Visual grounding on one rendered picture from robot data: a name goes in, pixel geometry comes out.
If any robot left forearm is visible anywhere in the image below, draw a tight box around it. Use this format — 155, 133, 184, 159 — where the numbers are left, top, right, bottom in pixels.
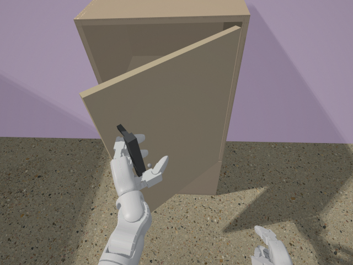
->
98, 190, 152, 265

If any robot right hand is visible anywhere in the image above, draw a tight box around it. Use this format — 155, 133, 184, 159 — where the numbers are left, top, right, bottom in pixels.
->
251, 225, 293, 265

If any handle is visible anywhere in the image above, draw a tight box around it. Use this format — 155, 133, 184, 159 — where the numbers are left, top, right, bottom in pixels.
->
117, 124, 146, 177

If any cupboard door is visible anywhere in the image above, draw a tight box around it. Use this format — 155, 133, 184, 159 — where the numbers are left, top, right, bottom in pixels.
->
79, 25, 241, 212

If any robot left hand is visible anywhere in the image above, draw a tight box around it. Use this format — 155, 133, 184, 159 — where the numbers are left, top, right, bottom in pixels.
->
110, 134, 169, 197

